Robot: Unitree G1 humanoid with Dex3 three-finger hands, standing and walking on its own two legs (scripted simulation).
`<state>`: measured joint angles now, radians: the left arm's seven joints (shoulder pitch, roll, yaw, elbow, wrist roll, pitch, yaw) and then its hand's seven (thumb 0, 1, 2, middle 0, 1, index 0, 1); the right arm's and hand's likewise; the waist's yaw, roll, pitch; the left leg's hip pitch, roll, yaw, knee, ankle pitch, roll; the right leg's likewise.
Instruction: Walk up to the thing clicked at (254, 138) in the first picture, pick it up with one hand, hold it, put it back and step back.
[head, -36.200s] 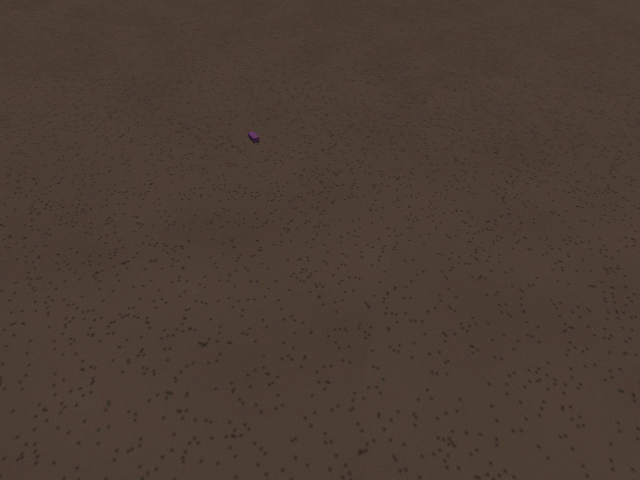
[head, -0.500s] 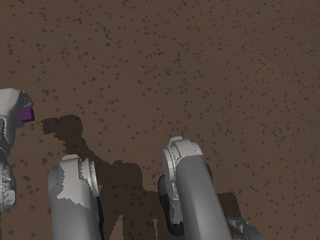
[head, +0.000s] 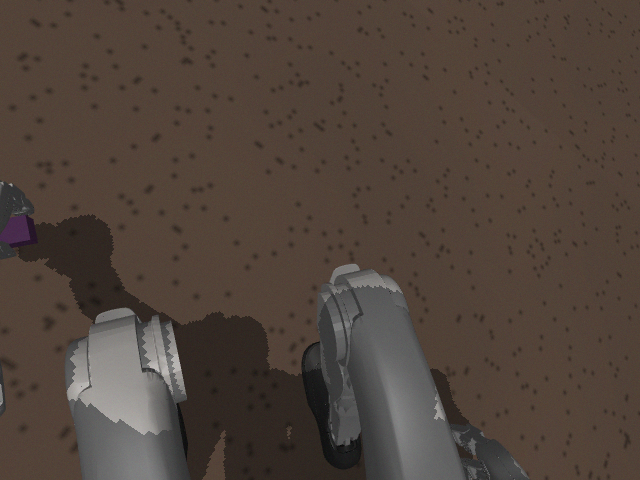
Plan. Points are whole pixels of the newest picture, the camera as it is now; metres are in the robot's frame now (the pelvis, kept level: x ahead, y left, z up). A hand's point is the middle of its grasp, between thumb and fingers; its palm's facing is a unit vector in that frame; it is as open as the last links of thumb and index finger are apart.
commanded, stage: rest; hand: left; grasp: from above
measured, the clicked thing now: (2, 234) +0.44 +0.31 -0.24
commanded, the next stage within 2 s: open in 1.20 s
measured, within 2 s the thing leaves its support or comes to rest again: rests again in 0.80 s
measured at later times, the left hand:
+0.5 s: hand (5, 238) +0.43 +0.31 -0.24, palm faces -0.44 -0.14 -0.89, open 6.3 cm
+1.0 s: hand (17, 238) +0.43 +0.30 -0.26, palm faces -0.42 -0.13 -0.90, open 6.3 cm
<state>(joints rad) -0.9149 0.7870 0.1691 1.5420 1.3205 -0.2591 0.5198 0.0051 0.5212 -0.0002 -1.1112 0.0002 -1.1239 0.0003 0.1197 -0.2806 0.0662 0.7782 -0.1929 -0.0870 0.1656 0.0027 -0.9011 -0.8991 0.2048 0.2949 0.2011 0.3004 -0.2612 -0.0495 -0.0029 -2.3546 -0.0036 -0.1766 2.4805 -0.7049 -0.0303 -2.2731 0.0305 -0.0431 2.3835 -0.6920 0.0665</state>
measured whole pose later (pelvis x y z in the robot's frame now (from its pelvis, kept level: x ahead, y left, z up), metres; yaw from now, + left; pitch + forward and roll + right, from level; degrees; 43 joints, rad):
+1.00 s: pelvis +0.00 +0.01 -0.02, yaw -5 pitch +27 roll -14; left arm -0.96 0.93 0.18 1.77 1.34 -0.25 0.72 0.00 0.52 0.00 -1.11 -0.01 -1.12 0.00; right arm 0.06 -0.32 0.22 0.76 -0.30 -0.23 0.28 0.00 -0.90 -0.90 0.20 0.30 0.20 0.30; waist -0.34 -0.11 0.10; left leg -2.36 0.00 -0.26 2.61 -0.75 -0.01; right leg -2.25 0.06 -0.10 2.43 -0.69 0.08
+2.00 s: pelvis +0.00 +0.01 -0.02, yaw -6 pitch +25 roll -15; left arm -0.98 1.00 0.17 1.79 1.29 -0.23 0.70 0.00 -0.01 0.56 -0.54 -0.51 -0.53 -0.52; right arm 0.04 -0.36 0.26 0.74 -0.31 -0.30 0.32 0.00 -0.89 -0.90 0.20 0.30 0.20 0.30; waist -0.35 -0.14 0.16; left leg -2.35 0.00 -0.29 2.61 -0.73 -0.01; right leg -2.22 0.07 -0.13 2.41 -0.67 0.08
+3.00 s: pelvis -0.01 +0.00 +0.04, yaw +1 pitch +32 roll -8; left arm -0.88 0.70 -0.02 1.29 1.10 -0.15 0.24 0.00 -0.20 0.76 -0.36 -0.71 -0.36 -0.71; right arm 0.09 -0.32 0.06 0.69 -0.11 -0.09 0.24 0.00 -0.90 -0.90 0.20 0.29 0.20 0.30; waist -0.17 0.03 -0.06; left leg -2.24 0.01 -0.15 2.35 -0.67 -0.01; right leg -2.16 0.01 -0.04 2.26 -0.65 0.07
